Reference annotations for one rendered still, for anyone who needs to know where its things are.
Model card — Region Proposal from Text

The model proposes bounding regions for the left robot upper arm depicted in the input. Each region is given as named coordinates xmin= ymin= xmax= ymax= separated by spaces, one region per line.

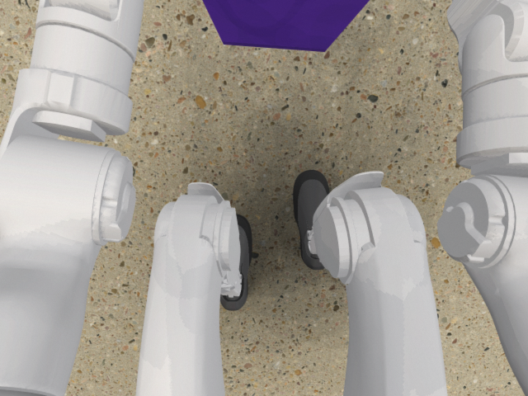
xmin=0 ymin=134 xmax=136 ymax=396

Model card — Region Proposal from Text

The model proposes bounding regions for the robot left foot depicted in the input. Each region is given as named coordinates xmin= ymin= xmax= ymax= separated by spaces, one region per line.
xmin=220 ymin=214 xmax=252 ymax=311

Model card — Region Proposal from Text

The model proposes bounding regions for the right robot upper arm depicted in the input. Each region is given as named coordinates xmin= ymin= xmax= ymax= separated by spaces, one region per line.
xmin=437 ymin=174 xmax=528 ymax=396

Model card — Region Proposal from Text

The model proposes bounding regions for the left robot forearm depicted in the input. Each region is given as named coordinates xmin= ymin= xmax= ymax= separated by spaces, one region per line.
xmin=0 ymin=0 xmax=144 ymax=160

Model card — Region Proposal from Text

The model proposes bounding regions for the right robot forearm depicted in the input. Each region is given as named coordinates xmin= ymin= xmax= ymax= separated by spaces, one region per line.
xmin=447 ymin=0 xmax=528 ymax=177

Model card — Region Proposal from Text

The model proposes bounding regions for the right robot shin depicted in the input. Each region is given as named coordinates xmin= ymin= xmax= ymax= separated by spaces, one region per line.
xmin=307 ymin=172 xmax=427 ymax=270

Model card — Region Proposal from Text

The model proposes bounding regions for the carton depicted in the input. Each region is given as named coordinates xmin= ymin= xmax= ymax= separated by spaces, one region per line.
xmin=202 ymin=0 xmax=369 ymax=52

